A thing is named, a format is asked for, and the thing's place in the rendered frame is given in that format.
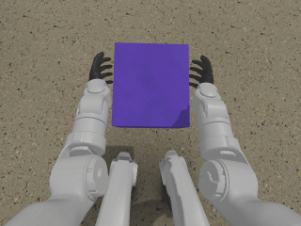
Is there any carton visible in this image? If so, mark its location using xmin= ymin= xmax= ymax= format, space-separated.
xmin=111 ymin=42 xmax=190 ymax=129

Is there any robot left upper arm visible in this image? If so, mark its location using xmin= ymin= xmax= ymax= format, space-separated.
xmin=4 ymin=154 xmax=110 ymax=226

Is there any right robot thigh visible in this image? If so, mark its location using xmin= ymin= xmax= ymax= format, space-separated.
xmin=159 ymin=154 xmax=210 ymax=226

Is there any right robot foot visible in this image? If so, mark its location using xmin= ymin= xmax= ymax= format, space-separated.
xmin=163 ymin=185 xmax=172 ymax=212

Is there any robot right forearm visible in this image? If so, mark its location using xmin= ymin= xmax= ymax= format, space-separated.
xmin=191 ymin=82 xmax=251 ymax=167

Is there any robot right upper arm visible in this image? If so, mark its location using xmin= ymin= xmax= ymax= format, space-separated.
xmin=198 ymin=158 xmax=301 ymax=226

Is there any robot right hand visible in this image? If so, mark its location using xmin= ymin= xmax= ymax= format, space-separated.
xmin=189 ymin=55 xmax=214 ymax=88

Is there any robot left forearm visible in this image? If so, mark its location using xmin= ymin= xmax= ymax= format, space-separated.
xmin=49 ymin=78 xmax=112 ymax=190

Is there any robot left hand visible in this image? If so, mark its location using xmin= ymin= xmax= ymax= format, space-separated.
xmin=88 ymin=52 xmax=113 ymax=85

